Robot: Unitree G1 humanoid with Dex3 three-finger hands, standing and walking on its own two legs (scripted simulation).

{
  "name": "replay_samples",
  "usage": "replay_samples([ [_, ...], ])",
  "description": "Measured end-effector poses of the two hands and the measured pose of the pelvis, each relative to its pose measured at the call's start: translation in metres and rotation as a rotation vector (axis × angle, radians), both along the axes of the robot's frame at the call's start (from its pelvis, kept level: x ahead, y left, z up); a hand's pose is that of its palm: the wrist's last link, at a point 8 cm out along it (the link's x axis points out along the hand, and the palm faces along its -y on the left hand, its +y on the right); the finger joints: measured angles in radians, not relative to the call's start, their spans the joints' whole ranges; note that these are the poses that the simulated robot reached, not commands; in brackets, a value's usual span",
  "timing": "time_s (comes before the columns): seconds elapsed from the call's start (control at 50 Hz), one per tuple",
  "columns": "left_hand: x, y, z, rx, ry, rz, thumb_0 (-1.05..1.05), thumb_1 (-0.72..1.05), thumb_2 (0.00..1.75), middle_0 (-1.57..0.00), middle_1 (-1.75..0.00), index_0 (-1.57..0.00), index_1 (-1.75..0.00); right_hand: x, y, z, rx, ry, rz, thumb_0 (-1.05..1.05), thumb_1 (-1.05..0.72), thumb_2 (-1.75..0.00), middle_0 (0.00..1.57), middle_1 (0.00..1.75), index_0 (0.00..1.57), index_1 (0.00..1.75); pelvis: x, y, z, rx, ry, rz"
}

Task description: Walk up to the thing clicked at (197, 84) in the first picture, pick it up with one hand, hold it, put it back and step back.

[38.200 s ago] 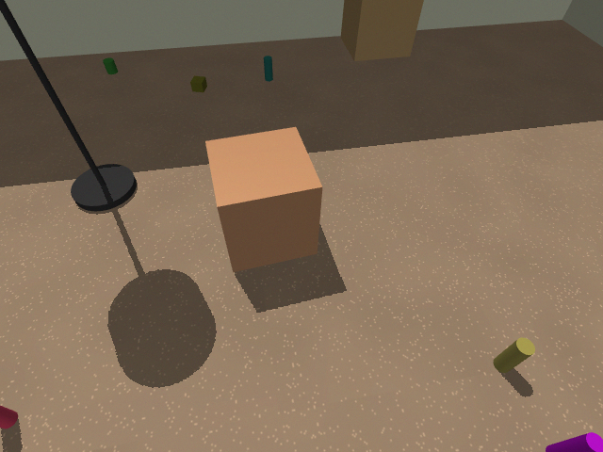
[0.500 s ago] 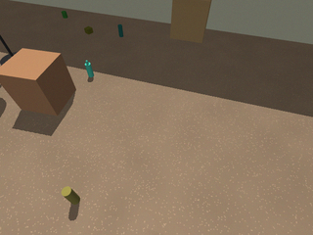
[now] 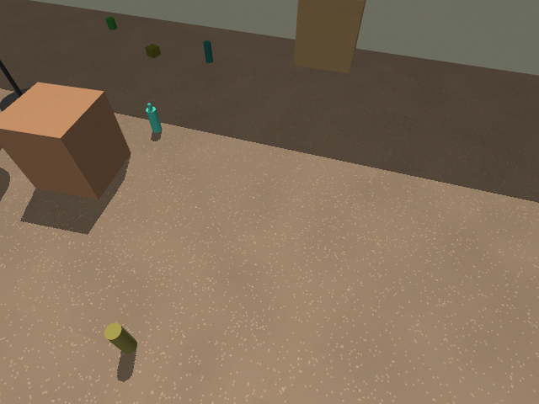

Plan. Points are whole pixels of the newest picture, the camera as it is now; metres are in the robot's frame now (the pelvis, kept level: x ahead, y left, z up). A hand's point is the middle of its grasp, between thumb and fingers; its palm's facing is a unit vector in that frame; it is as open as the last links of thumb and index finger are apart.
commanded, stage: stand
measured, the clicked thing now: (153, 51) +2.52 +0.88 -0.75
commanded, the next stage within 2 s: walk up in 0.84 s
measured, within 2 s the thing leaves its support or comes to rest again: neither
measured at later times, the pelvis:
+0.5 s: pelvis +0.00 +0.00 +0.00, yaw +0 degrees
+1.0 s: pelvis +0.01 +0.01 -0.01, yaw +1 degrees
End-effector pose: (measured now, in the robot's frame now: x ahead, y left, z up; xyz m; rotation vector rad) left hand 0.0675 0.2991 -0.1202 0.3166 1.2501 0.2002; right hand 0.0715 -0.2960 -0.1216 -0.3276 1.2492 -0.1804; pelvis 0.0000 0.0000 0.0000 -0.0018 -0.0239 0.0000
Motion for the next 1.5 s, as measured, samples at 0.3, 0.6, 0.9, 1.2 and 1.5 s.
replay_samples([
  [0.3, 0.005, 0.0, 0.001, 0.002, -0.007, 0.0, 0.0, 0.9, 0.9, -0.21, -0.3, -0.2, -0.3, 0.003, 0.001, 0.0, 0.0, -0.006, -0.001, 0.0, -0.91, -0.9, 0.2, 0.3, 0.2, 0.3, 0.003, 0.0, 0.0, 0.0, -0.005, 0.0],
  [0.6, -0.004, 0.001, 0.0, 0.002, 0.003, 0.007, 0.0, 0.9, 0.9, -0.21, -0.3, -0.2, -0.3, -0.001, 0.002, 0.0, 0.003, -0.007, -0.002, 0.0, -0.91, -0.9, 0.2, 0.3, 0.2, 0.3, 0.0, 0.0, 0.0, 0.0, -0.01, -0.001],
  [0.9, -0.007, 0.006, 0.001, -0.018, -0.014, 0.011, 0.0, 0.9, 0.9, -0.21, -0.3, -0.2, -0.3, -0.007, -0.001, 0.002, 0.013, -0.015, -0.009, 0.0, -0.91, -0.9, 0.2, 0.3, 0.2, 0.3, 0.003, 0.002, -0.001, -0.002, 0.0, -0.002],
  [1.2, 0.039, 0.087, -0.012, 0.027, 0.023, 0.011, 0.01, 0.9, 0.9, -0.2, -0.3, -0.2, -0.3, 0.058, 0.005, 0.026, -0.104, -0.133, -0.022, 0.0, -0.91, -0.9, 0.2, 0.3, 0.2, 0.3, 0.075, 0.047, -0.017, 0.015, -0.011, -0.005],
  [1.5, 0.275, 0.036, 0.009, 0.022, -0.15, -0.15, 0.01, 0.9, 0.9, -0.21, -0.3, -0.2, -0.3, 0.133, -0.01, -0.017, -0.009, 0.005, -0.103, 0.0, -0.9, -0.9, 0.21, 0.3, 0.21, 0.3, 0.223, 0.016, -0.027, 0.031, -0.014, -0.039],
])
